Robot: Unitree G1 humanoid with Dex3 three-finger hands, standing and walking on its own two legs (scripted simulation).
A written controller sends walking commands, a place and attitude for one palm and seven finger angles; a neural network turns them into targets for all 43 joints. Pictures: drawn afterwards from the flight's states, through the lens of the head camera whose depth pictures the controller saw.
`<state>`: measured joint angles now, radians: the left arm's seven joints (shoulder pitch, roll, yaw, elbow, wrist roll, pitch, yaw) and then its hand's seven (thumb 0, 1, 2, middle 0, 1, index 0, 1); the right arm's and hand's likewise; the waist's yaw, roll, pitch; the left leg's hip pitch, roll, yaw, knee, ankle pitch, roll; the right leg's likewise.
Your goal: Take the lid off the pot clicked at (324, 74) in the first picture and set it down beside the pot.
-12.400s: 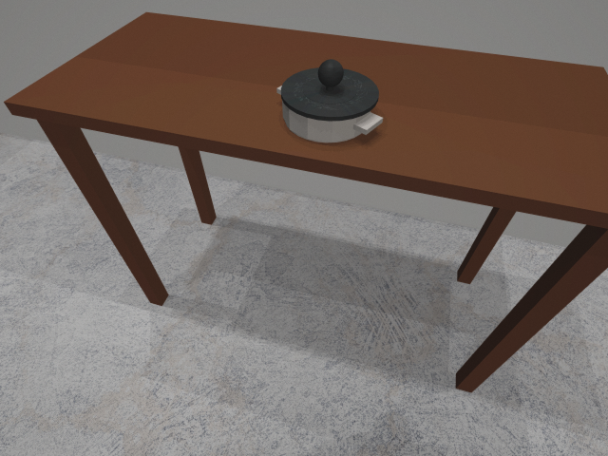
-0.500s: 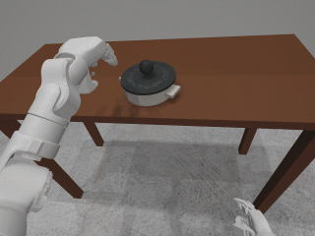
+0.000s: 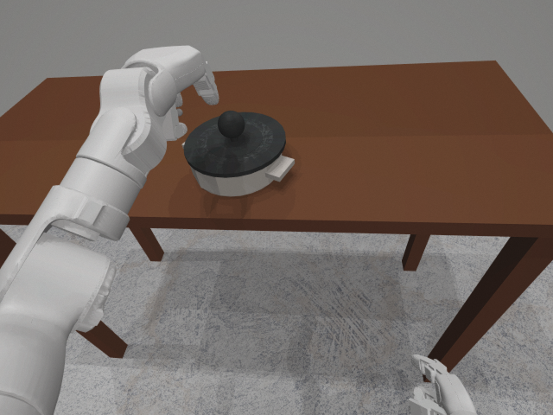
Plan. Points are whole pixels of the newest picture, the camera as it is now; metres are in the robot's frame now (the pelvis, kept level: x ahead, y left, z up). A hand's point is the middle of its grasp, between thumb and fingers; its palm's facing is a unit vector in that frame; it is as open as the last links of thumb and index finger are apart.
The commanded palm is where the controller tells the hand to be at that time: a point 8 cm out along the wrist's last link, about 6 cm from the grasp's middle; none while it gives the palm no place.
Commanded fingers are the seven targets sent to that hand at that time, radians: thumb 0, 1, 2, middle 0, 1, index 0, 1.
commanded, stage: move the open hand above the knob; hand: left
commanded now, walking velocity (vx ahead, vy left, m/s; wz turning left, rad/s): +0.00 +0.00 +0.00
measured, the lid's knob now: (231, 124) +0.53 +0.10 +0.17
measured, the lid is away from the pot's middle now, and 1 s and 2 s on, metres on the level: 0.00 0.00 0.00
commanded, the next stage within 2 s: lower the open fingers around the knob in 1.14 s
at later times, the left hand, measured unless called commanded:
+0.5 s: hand (211, 89) +0.49 +0.10 +0.25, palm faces -0.25 -0.02 -0.97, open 10.1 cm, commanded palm +0.48 +0.11 +0.31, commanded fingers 0.00 -0.42 1.74 -0.88 -0.08 -0.88 -0.08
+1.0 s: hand (211, 82) +0.50 +0.10 +0.26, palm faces -0.24 -0.04 -0.97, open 10.1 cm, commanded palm +0.48 +0.11 +0.31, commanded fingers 0.00 -0.42 1.74 -0.88 -0.08 -0.88 -0.08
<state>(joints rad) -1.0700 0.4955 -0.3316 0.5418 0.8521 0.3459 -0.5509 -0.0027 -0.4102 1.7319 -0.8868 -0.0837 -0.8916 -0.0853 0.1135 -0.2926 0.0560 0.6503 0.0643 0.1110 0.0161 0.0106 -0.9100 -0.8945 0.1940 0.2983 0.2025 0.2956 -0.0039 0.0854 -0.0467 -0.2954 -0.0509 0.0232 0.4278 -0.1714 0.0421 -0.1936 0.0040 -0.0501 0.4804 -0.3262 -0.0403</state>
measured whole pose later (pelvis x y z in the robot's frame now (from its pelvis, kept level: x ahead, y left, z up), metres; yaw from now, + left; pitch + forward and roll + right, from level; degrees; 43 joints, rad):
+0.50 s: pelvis +0.01 +0.01 +0.00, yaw -1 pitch +6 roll +1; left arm -1.36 0.40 -0.34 0.97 0.91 0.34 -0.52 0.00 -0.41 1.73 -0.88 -0.08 -0.89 -0.08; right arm 0.23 -0.29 0.03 0.72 0.05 0.13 0.01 0.01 -0.91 -0.89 0.19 0.30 0.20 0.30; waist -0.08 0.07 -0.06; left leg -0.34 -0.05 0.05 0.41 -0.17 0.06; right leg -0.24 0.00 -0.02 0.46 -0.32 -0.03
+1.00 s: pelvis +0.01 +0.02 +0.00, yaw -2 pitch +6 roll +1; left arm -1.42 0.37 -0.32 1.10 0.93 0.34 -0.47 0.00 -0.41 1.73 -0.88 -0.08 -0.89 -0.08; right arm 0.26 -0.28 0.03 0.73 0.05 0.09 0.00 0.01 -0.91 -0.89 0.20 0.30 0.20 0.30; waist -0.09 0.06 -0.08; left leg -0.34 -0.06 0.07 0.39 -0.16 0.07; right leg -0.25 0.00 0.00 0.44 -0.30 -0.01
